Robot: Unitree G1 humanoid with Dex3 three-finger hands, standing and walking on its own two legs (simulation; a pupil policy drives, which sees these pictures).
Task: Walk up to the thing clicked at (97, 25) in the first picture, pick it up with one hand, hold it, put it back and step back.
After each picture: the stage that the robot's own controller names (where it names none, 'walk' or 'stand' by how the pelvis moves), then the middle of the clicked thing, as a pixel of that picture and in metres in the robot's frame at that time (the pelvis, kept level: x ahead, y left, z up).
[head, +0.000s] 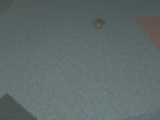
stand; (98, 23) +1.68 -0.27 -0.72
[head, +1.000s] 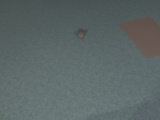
walk; (80, 33) +1.56 +0.08 -0.71
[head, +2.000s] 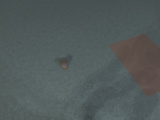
walk; (64, 63) +0.99 +0.21 -0.72
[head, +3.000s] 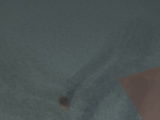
walk; (64, 103) +0.58 +0.15 -0.70
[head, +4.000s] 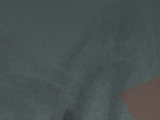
stand; out of the picture +0.36 +0.10 -0.70
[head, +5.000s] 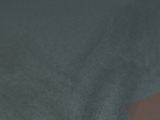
stand; out of the picture +0.30 +0.12 -0.72
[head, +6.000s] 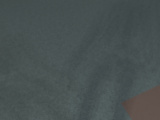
stand; out of the picture +0.30 +0.14 -0.72
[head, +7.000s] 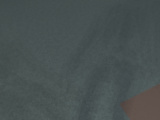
stand; out of the picture +0.30 +0.15 -0.72
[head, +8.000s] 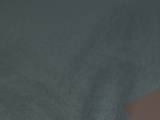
stand; out of the picture +0.30 +0.13 -0.73
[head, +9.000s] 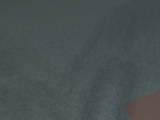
stand; out of the picture +0.30 +0.13 -0.73
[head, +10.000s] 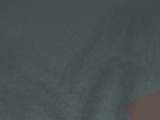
go down; out of the picture +0.30 +0.13 -0.73
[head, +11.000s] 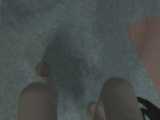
go down; (43, 71) +0.40 +0.13 -0.35
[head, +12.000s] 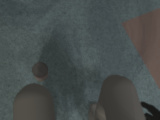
approach; (40, 72) +0.40 +0.13 -0.32
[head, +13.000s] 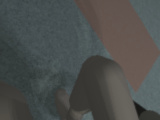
close in; out of the picture +0.40 +0.18 -0.23
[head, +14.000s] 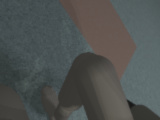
close; out of the picture +0.43 +0.21 -0.22
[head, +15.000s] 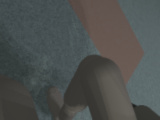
lift; out of the picture +0.39 +0.19 -0.23
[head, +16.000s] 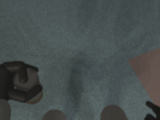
lift; (29, 87) +0.32 +0.17 -0.02
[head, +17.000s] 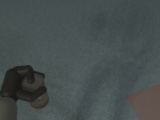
hold; (36, 92) +0.32 +0.16 +0.00
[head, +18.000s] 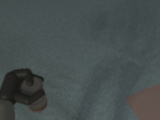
hold; (35, 95) +0.31 +0.17 -0.01
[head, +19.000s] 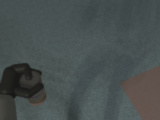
crouch; (34, 88) +0.34 +0.16 -0.05
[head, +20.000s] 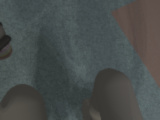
lower; out of the picture +0.47 +0.20 -0.11
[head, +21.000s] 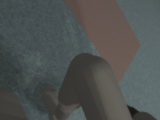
lower; out of the picture +0.43 +0.25 -0.24
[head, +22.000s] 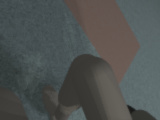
lower; out of the picture +0.43 +0.25 -0.24
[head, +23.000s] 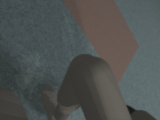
lower; out of the picture +0.43 +0.24 -0.24
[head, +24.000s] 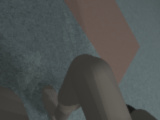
lower; out of the picture +0.43 +0.24 -0.24
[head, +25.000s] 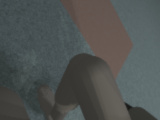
open; out of the picture +0.42 +0.22 -0.24
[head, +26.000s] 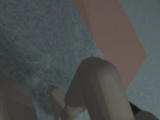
stand; out of the picture +0.41 +0.23 -0.24
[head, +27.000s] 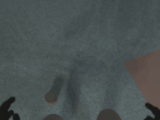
walk; (51, 98) +0.39 +0.15 -0.55
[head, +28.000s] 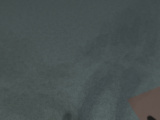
stand; out of the picture +0.36 +0.15 -0.66
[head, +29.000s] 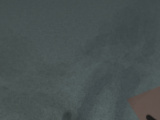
stand; out of the picture +0.36 +0.14 -0.67
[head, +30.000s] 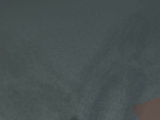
stand; out of the picture +0.38 +0.14 -0.72
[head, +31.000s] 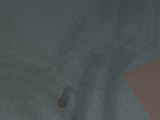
walk; (62, 104) +0.44 +0.10 -0.71
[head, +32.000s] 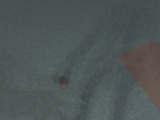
walk; (63, 82) +0.68 +0.17 -0.70
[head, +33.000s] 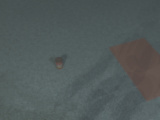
stand; (59, 63) +0.98 +0.18 -0.70
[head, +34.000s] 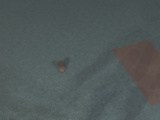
stand; (61, 67) +0.94 +0.17 -0.72
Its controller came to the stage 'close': yes
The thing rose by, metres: 0.69
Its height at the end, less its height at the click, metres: +0.00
